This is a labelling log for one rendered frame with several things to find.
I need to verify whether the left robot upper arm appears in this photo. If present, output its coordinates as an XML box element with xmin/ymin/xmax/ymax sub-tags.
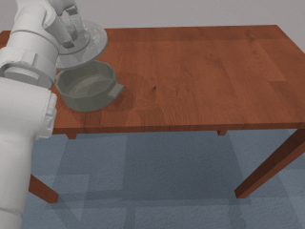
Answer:
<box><xmin>0</xmin><ymin>76</ymin><xmax>57</xmax><ymax>229</ymax></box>

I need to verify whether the left robot hand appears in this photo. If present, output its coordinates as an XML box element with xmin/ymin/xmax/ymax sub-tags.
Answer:
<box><xmin>60</xmin><ymin>0</ymin><xmax>84</xmax><ymax>49</ymax></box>

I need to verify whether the lid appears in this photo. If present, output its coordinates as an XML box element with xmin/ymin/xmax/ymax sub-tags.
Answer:
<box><xmin>55</xmin><ymin>20</ymin><xmax>108</xmax><ymax>71</ymax></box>

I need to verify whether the table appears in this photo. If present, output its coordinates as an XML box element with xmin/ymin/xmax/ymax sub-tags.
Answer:
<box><xmin>0</xmin><ymin>25</ymin><xmax>305</xmax><ymax>203</ymax></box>

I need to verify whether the left robot forearm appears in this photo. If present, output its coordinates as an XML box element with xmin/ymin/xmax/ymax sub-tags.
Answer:
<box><xmin>0</xmin><ymin>0</ymin><xmax>67</xmax><ymax>89</ymax></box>

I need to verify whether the knob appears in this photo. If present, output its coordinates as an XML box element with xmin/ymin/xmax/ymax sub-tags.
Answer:
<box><xmin>65</xmin><ymin>23</ymin><xmax>78</xmax><ymax>42</ymax></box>

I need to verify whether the pot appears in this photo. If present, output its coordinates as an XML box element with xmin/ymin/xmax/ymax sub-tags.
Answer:
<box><xmin>54</xmin><ymin>60</ymin><xmax>125</xmax><ymax>113</ymax></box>

